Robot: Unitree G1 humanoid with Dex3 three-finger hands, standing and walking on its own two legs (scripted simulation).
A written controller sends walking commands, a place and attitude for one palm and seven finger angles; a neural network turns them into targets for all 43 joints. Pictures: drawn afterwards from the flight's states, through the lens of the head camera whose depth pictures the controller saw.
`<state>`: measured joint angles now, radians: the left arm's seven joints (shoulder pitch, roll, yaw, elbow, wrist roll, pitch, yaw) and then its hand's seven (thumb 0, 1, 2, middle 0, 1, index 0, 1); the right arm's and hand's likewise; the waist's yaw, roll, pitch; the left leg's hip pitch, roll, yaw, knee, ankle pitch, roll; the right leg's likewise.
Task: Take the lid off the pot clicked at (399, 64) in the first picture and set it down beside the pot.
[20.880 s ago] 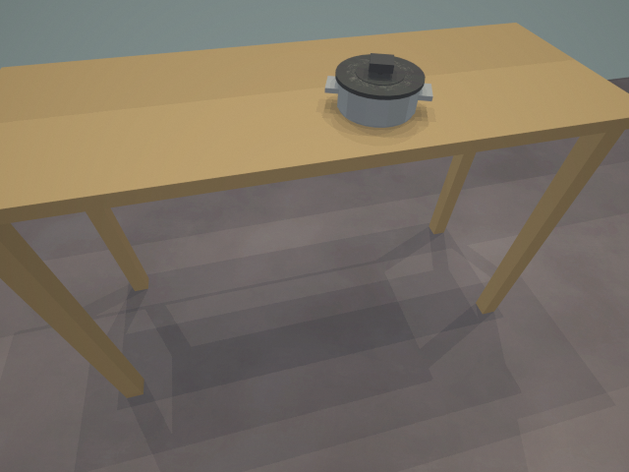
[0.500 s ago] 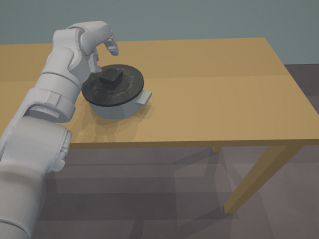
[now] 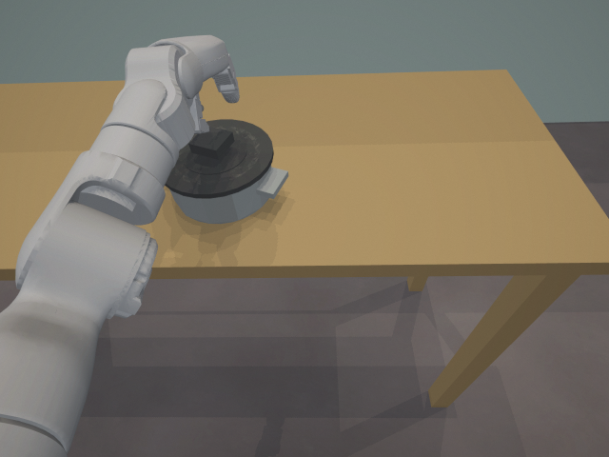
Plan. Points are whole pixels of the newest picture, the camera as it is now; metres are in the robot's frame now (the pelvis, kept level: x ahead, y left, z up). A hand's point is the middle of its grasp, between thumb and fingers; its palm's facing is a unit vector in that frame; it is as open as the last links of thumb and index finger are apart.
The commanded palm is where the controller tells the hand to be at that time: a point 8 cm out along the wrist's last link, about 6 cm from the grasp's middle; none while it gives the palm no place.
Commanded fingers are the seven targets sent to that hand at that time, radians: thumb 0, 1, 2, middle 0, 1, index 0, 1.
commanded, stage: move the open hand above the knob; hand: left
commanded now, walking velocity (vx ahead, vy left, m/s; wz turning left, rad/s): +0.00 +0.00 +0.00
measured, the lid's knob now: (212, 142) +0.52 +0.12 +0.15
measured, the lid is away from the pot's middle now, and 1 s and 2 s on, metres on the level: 0.00 0.00 0.01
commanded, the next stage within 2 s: lower the open fingers around the knob in 0.02 s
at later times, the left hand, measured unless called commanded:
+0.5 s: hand (198, 124) +0.49 +0.12 +0.20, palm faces -0.39 -0.08 -0.92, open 10.3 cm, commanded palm +0.49 +0.12 +0.25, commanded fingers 0.00 -0.41 1.62 -0.84 -0.08 -0.84 -0.08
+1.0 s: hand (202, 136) +0.49 +0.12 +0.18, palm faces -0.41 -0.07 -0.91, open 10.4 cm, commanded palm +0.49 +0.12 +0.22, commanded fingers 0.00 -0.41 1.62 -0.84 -0.08 -0.84 -0.08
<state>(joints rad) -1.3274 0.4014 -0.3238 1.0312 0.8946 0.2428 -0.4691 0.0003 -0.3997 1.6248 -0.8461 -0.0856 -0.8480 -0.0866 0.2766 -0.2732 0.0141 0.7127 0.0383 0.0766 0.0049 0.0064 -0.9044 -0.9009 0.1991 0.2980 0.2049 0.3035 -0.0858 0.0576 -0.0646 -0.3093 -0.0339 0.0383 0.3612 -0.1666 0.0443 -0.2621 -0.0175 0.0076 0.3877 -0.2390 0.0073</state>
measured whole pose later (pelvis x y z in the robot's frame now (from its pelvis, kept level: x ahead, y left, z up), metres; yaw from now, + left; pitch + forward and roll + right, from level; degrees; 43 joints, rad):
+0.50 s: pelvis +0.01 +0.00 +0.00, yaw +0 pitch +8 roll +0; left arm -1.29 0.42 -0.31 1.04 0.89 0.29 -0.54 0.00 -0.40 1.63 -0.84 -0.09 -0.85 -0.09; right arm 0.32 -0.29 -0.02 0.71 0.02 0.07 0.00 0.01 -0.90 -0.90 0.20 0.30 0.20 0.30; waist -0.10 0.05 -0.08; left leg -0.34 -0.02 0.04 0.40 -0.20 0.04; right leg -0.28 -0.01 0.01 0.41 -0.26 0.00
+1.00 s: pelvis +0.01 +0.01 +0.00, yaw +0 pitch +9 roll +0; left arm -1.31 0.37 -0.32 1.13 0.89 0.28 -0.48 0.00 -0.40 1.63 -0.84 -0.09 -0.84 -0.09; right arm 0.33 -0.27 -0.01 0.74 0.02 0.10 0.00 0.01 -0.90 -0.90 0.20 0.30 0.21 0.30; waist -0.11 0.05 -0.09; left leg -0.38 -0.04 0.04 0.44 -0.21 0.05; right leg -0.32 -0.02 0.01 0.44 -0.27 0.02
